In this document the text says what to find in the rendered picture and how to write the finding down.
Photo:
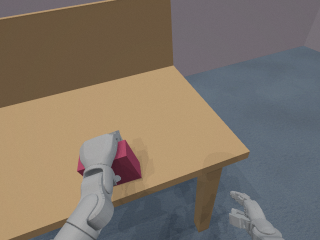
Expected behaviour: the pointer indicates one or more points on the sponge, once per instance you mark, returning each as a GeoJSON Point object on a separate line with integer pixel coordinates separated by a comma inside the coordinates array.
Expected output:
{"type": "Point", "coordinates": [125, 164]}

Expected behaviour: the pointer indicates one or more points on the table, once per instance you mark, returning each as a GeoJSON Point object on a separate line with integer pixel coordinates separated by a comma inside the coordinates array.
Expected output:
{"type": "Point", "coordinates": [74, 73]}

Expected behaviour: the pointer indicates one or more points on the robot right hand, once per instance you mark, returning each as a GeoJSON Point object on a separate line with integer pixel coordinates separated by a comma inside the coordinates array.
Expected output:
{"type": "Point", "coordinates": [252, 211]}

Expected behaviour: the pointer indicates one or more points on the robot left hand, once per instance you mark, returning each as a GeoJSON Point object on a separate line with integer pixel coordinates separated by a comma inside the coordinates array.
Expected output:
{"type": "Point", "coordinates": [101, 150]}

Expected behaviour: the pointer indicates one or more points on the robot right forearm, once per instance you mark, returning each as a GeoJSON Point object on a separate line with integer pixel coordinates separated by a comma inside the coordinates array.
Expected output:
{"type": "Point", "coordinates": [262, 229]}

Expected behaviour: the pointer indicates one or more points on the robot left forearm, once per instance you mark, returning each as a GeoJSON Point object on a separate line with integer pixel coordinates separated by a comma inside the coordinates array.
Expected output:
{"type": "Point", "coordinates": [95, 208]}

